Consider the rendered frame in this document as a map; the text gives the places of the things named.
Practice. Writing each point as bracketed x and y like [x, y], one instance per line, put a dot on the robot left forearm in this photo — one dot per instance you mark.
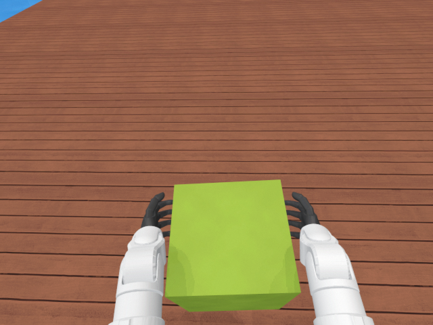
[141, 280]

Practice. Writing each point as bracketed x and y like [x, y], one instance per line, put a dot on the robot right hand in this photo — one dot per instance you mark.
[306, 214]

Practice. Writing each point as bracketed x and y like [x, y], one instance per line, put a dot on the robot left hand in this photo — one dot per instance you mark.
[152, 215]

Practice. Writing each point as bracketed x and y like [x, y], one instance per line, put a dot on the carton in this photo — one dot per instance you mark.
[230, 247]

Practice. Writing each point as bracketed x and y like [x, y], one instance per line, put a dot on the robot right forearm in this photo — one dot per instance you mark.
[331, 278]

